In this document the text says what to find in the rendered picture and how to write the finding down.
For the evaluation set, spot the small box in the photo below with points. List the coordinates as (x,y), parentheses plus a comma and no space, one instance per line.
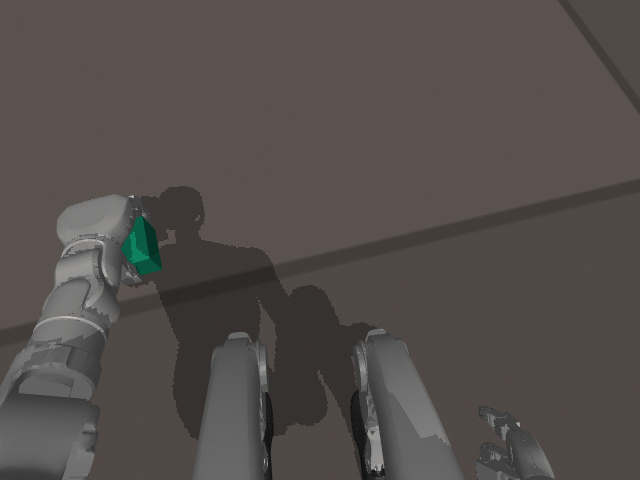
(141,247)

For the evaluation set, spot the left robot arm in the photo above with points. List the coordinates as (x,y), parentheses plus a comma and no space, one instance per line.
(47,423)

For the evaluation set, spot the right robot foot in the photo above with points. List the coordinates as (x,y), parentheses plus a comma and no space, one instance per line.
(360,437)

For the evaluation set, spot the right robot hand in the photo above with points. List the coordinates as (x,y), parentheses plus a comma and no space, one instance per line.
(523,458)

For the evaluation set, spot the left robot hand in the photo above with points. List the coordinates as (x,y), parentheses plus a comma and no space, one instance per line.
(111,216)

